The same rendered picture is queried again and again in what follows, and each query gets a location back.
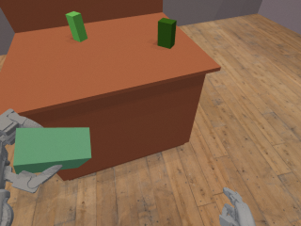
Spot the sponge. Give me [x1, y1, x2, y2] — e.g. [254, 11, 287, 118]
[13, 127, 91, 175]

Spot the table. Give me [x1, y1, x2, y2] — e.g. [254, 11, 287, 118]
[0, 0, 221, 181]

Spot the robot left hand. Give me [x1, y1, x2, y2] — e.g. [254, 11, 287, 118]
[0, 108, 63, 194]

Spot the robot left forearm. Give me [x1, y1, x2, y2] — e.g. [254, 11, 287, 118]
[0, 188, 14, 226]

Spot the robot right hand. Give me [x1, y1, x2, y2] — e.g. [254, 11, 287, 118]
[219, 187, 256, 226]

